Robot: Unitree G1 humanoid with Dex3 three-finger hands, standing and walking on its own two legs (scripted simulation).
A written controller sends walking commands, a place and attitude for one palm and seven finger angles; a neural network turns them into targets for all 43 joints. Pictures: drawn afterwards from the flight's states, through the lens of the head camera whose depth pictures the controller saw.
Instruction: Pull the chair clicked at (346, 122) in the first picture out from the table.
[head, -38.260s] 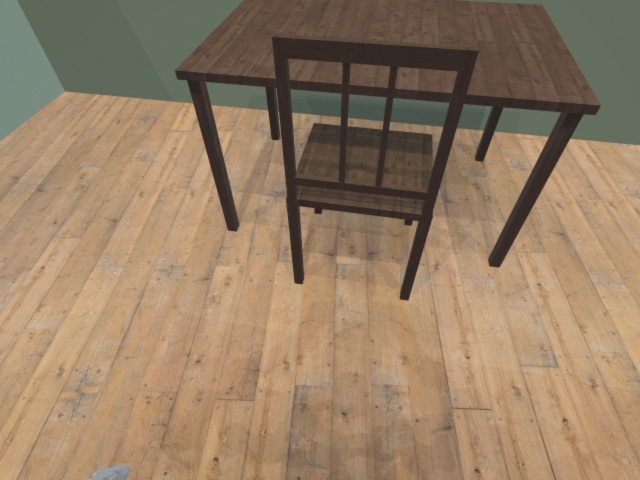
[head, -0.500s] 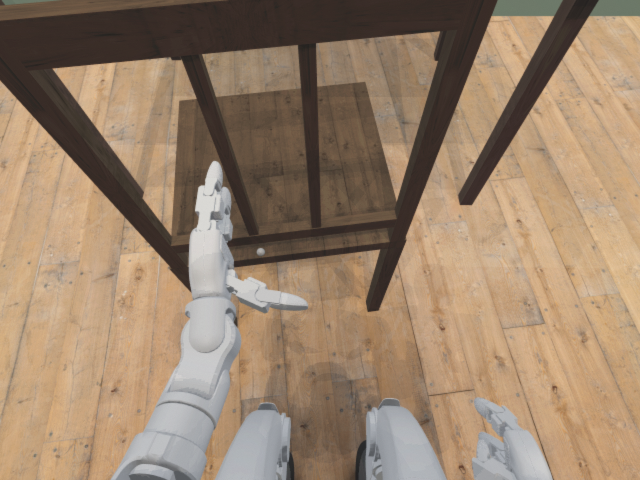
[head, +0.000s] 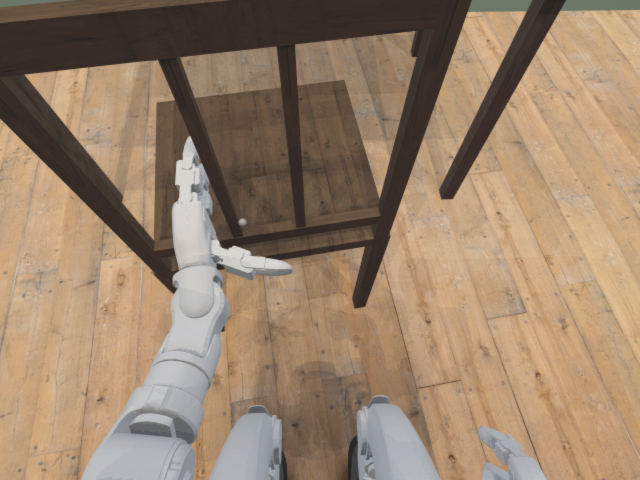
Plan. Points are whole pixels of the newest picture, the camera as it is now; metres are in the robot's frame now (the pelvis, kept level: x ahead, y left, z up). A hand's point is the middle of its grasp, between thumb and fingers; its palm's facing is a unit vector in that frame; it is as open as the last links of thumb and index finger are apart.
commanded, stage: push the fingers through the gap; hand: left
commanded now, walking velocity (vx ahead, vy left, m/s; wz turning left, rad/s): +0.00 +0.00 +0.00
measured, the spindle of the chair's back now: (213, 170) +0.49 +0.13 +0.05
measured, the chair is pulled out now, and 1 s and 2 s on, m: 0.18 0.18 0.19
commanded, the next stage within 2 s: hook a spindle and tug to test in 0.74 s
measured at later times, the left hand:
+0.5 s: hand (244, 194) +0.46 +0.09 +0.03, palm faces +0.14 -0.99 -0.03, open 17.0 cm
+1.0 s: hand (241, 198) +0.46 +0.09 +0.02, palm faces +0.14 -0.99 -0.02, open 16.7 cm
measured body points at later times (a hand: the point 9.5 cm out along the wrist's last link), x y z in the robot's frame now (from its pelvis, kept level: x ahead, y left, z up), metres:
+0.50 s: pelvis +0.00 +0.01 +0.00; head +0.14 +0.00 +0.42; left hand +0.45 +0.14 +0.03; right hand +0.05 -0.25 -0.14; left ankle +0.02 +0.12 -0.62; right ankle +0.04 -0.10 -0.62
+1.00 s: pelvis +0.00 +0.01 +0.00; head +0.14 +0.00 +0.43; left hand +0.45 +0.15 +0.03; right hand +0.06 -0.25 -0.13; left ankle +0.02 +0.12 -0.62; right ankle +0.04 -0.10 -0.62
